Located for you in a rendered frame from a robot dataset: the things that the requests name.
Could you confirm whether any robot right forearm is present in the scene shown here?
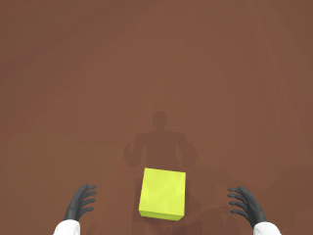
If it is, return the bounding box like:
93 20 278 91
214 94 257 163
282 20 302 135
253 221 282 235

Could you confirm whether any left robot hand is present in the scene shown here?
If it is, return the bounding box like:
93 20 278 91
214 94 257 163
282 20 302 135
63 183 97 221

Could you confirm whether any carton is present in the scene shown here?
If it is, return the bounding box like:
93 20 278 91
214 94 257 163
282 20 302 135
139 167 186 221

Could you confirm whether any robot left forearm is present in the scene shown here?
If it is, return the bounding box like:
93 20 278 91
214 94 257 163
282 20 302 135
53 219 80 235

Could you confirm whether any right robot hand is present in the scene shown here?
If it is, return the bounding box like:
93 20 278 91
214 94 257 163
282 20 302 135
227 185 269 230

